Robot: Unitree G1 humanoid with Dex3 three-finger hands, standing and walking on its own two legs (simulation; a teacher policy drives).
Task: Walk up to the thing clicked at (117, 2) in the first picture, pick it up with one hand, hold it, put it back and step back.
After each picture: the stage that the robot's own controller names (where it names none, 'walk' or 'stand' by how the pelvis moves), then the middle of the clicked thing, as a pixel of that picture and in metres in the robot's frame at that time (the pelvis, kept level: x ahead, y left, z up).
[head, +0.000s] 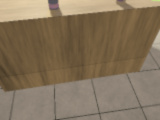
stand; out of the picture +1.02 -0.24 +0.02
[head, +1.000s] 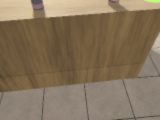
walk; out of the picture +0.91 -0.15 +0.05
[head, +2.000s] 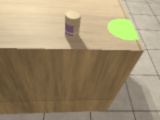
walk; (72, 25) +0.60 +0.07 +0.05
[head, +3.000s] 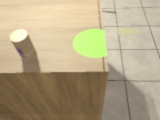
stand; (24, 45) +0.48 +0.27 +0.04
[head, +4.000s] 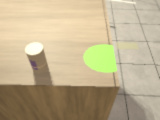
stand; (37, 58) +0.46 +0.21 +0.02
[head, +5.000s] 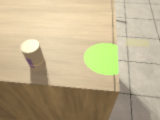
stand; (34, 56) +0.45 +0.21 +0.03
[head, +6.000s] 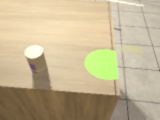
stand; (37, 61) +0.44 +0.20 +0.02
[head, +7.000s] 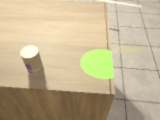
stand; (32, 61) +0.45 +0.22 +0.02
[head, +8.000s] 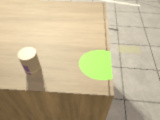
stand; (30, 63) +0.44 +0.23 +0.02
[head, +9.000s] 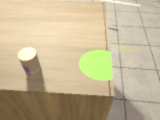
rise first; (30, 63) +0.43 +0.23 +0.02
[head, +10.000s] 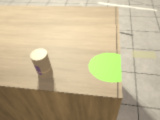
rise first; (42, 63) +0.44 +0.22 +0.02
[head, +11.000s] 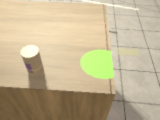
go down; (33, 61) +0.46 +0.21 +0.03
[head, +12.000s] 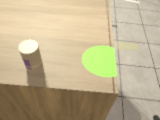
go down; (31, 57) +0.45 +0.20 +0.04
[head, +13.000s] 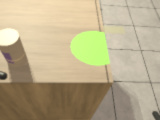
close in; (12, 49) +0.44 +0.22 +0.06
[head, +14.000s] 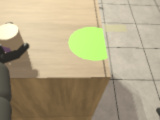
close; (13, 44) +0.46 +0.21 +0.07
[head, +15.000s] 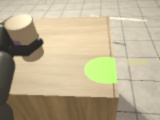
lift; (26, 39) +0.34 +0.17 +0.26
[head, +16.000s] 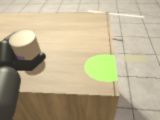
hold; (29, 53) +0.33 +0.17 +0.21
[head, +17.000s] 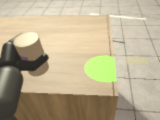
hold; (32, 55) +0.34 +0.17 +0.20
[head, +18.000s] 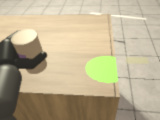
hold; (31, 52) +0.34 +0.17 +0.21
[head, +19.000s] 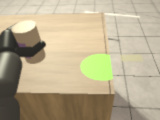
crouch; (30, 43) +0.38 +0.17 +0.21
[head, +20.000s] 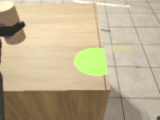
lower; (9, 23) +0.46 +0.22 +0.21
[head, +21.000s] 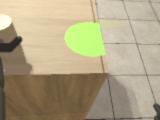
lower; (6, 36) +0.48 +0.22 +0.08
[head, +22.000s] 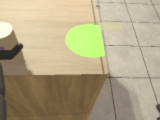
lower; (7, 43) +0.46 +0.22 +0.08
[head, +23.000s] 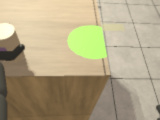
lower; (8, 44) +0.45 +0.22 +0.08
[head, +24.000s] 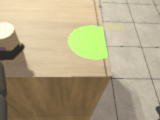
lower; (8, 43) +0.45 +0.22 +0.08
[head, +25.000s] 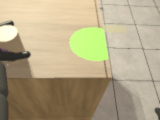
open; (11, 45) +0.45 +0.22 +0.08
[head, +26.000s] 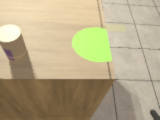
sink last; (14, 45) +0.44 +0.21 +0.07
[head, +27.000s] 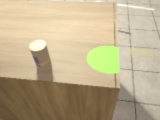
sink last; (41, 55) +0.47 +0.22 +0.04
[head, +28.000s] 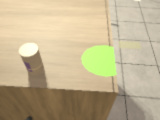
stand; (32, 59) +0.43 +0.22 +0.03
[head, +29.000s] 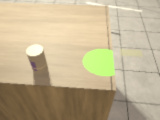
stand; (37, 60) +0.47 +0.21 +0.02
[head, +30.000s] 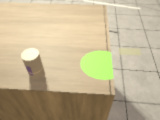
stand; (33, 64) +0.44 +0.22 +0.02
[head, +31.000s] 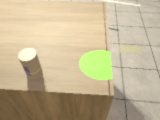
stand; (31, 64) +0.43 +0.23 +0.02
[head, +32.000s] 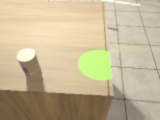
stand; (30, 64) +0.43 +0.23 +0.02
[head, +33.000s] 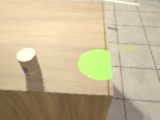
stand; (29, 64) +0.43 +0.23 +0.02
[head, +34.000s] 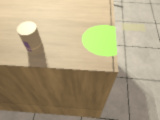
walk; (31, 39) +0.49 +0.22 +0.04
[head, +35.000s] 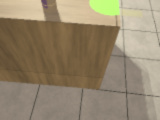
walk; out of the picture +0.70 +0.18 +0.05
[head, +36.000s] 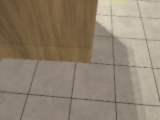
walk; out of the picture +1.01 +0.27 +0.04
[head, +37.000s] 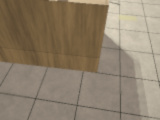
stand; out of the picture +1.06 +0.18 +0.03
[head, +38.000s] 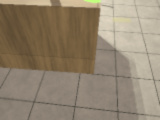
stand; out of the picture +1.08 +0.21 +0.02
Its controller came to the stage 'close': yes
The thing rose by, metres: 0.22
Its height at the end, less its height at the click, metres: +0.00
